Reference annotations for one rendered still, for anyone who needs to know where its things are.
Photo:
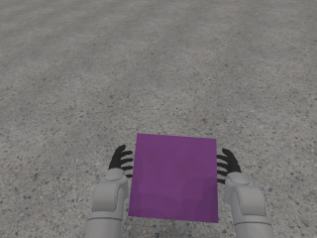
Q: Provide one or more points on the robot left forearm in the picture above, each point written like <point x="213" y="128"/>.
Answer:
<point x="106" y="207"/>

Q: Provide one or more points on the robot right hand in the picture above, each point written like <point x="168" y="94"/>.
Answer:
<point x="231" y="166"/>

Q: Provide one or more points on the robot right forearm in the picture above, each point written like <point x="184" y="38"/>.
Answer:
<point x="248" y="206"/>

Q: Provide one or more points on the carton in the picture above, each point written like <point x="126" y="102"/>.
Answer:
<point x="175" y="178"/>

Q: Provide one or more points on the robot left hand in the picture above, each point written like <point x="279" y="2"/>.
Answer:
<point x="117" y="162"/>

